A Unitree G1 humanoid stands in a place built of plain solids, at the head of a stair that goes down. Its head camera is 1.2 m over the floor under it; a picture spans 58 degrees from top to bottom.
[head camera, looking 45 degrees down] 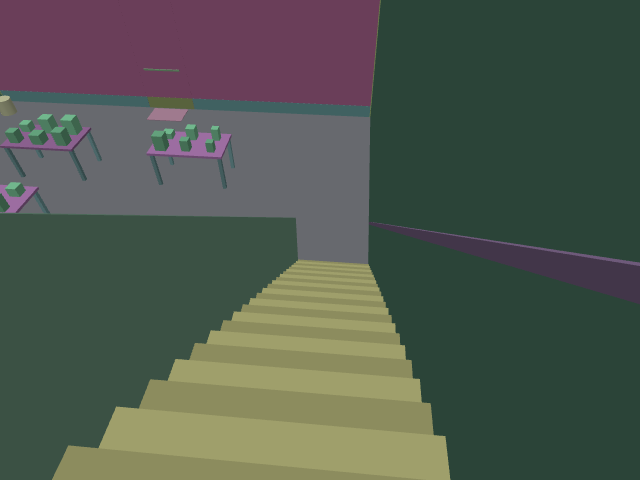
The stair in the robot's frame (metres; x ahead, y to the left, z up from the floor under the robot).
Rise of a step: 0.18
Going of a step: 0.20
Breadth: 1.20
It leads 5 degrees to the right of straight ahead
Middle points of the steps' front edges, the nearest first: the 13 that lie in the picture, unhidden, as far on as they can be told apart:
0.44 0.17 -0.18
0.65 0.16 -0.37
0.85 0.14 -0.55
1.05 0.12 -0.74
1.26 0.10 -0.92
1.46 0.08 -1.10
1.66 0.07 -1.29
1.86 0.05 -1.47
2.07 0.03 -1.66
2.27 0.01 -1.84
2.47 -0.01 -2.02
2.68 -0.03 -2.21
2.88 -0.04 -2.39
